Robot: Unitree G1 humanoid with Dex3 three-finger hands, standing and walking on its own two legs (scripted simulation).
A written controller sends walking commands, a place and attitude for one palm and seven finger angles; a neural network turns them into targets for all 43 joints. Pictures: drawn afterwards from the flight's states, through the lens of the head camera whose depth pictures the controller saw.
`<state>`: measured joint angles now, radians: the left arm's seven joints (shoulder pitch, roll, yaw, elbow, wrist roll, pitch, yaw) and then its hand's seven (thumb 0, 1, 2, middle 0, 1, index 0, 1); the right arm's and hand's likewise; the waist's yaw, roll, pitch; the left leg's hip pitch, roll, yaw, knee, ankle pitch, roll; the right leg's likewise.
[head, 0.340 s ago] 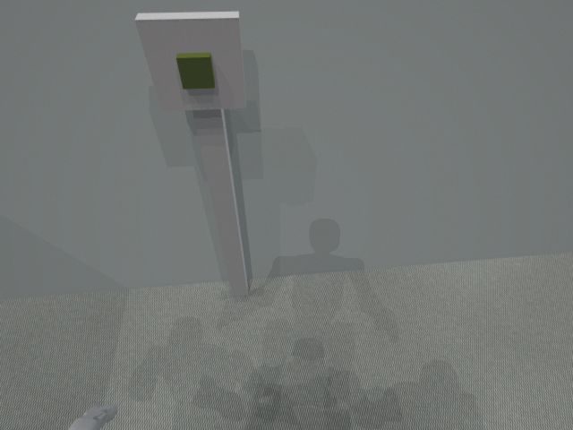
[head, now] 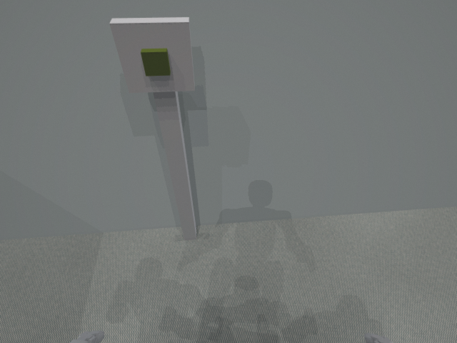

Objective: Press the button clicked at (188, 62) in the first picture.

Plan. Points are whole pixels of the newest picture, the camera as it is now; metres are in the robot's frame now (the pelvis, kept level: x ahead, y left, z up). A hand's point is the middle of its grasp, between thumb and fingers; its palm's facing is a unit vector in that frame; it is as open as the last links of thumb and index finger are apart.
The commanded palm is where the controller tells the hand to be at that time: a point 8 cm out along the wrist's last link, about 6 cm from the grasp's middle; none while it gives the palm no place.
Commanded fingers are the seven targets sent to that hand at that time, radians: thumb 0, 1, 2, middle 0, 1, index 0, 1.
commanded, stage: stand and wait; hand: left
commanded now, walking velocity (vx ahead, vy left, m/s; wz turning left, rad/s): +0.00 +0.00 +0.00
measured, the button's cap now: (156, 61) +0.67 +0.22 +0.16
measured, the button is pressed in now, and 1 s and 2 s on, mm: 0 0 0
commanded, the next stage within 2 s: look at it before walking up in 0.56 s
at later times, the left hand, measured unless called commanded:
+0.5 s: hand out of the picture +0.05 +0.23 -0.15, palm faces -0.04 -0.94 -0.33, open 7.4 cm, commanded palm none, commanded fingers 0.00 0.90 0.90 -0.20 -0.30 -0.20 -0.30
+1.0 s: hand out of the picture +0.06 +0.23 -0.15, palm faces -0.05 -0.94 -0.33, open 7.4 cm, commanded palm none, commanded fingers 0.00 0.90 0.90 -0.20 -0.30 -0.20 -0.30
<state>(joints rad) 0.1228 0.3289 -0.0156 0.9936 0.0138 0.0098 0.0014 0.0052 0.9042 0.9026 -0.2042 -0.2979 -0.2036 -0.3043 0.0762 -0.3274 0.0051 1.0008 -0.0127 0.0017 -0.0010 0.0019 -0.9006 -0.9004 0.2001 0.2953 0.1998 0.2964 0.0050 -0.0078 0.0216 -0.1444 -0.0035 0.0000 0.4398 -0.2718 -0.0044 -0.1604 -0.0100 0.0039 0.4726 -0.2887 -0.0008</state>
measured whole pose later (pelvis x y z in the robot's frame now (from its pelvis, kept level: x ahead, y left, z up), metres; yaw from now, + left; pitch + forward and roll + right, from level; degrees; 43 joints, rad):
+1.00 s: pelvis -0.02 -0.01 +0.01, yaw -1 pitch -2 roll +0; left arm 0.14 0.33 -0.01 1.08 0.01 0.00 0.00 0.01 0.90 0.90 -0.20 -0.30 -0.20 -0.30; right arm 0.12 -0.33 0.00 1.11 -0.01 0.00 0.00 0.00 -0.90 -0.90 0.20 0.30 0.20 0.30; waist 0.00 -0.01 0.03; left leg -0.14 0.02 0.01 0.37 -0.20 -0.02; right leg -0.15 0.01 0.01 0.39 -0.21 -0.01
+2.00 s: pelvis -0.01 -0.01 -0.01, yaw +5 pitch +0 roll +0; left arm 0.32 0.22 0.02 1.08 0.03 0.02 0.00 0.00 0.91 0.90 -0.20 -0.30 -0.20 -0.30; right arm 0.29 -0.15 -0.01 1.09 -0.02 0.02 0.00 0.00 -0.91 -0.90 0.20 0.30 0.20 0.30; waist 0.00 -0.03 -0.01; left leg -0.25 -0.02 -0.08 0.54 -0.30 0.00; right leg -0.24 -0.01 -0.06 0.59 -0.43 -0.01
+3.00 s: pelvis +0.22 -0.05 -0.01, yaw +6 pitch +0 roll +2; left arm 0.19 0.16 0.05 0.98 0.03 0.01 0.03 0.00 0.91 0.90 -0.20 -0.30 -0.20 -0.30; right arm 0.18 -0.21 -0.09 1.03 -0.01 0.07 -0.02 0.00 -0.91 -0.90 0.20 0.29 0.20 0.30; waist -0.01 0.07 0.10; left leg -0.40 0.01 0.02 1.03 -0.53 -0.03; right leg -0.33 -0.05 -0.08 0.65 -0.31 -0.03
